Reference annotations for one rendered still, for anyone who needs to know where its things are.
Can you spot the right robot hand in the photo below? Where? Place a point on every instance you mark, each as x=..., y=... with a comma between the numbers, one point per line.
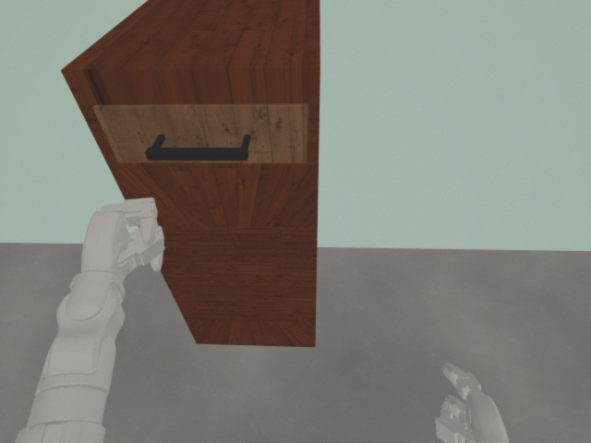
x=476, y=421

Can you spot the left robot hand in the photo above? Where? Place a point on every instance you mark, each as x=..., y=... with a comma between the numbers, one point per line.
x=107, y=237

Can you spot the handle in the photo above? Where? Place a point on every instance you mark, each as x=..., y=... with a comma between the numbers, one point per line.
x=156, y=153

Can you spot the drawer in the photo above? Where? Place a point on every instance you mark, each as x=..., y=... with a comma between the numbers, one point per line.
x=278, y=132

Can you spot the left robot forearm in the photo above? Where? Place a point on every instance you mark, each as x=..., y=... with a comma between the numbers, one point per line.
x=76, y=377

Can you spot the cabinet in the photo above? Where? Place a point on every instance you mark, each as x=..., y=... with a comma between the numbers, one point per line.
x=240, y=239

